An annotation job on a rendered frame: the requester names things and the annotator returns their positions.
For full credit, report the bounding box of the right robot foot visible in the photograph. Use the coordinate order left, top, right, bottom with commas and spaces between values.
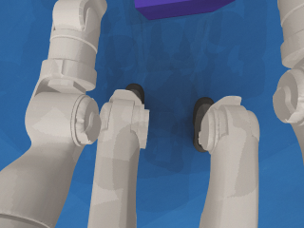
192, 97, 214, 153

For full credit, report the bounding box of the robot left upper arm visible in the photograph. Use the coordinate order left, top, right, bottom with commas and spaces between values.
0, 91, 102, 228

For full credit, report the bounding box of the robot left forearm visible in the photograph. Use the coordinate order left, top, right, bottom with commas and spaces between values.
25, 0, 107, 133

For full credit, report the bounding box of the carton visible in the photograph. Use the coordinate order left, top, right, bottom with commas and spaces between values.
134, 0, 236, 21

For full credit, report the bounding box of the robot right forearm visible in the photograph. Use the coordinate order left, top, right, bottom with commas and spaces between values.
277, 0, 304, 68

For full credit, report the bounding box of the robot foot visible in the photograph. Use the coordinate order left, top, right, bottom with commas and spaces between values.
125, 83, 144, 104
192, 97, 214, 153

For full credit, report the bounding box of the robot right upper arm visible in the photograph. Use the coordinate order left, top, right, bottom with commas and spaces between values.
273, 65, 304, 166

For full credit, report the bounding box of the left robot foot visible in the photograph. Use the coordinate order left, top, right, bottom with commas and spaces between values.
125, 83, 144, 104

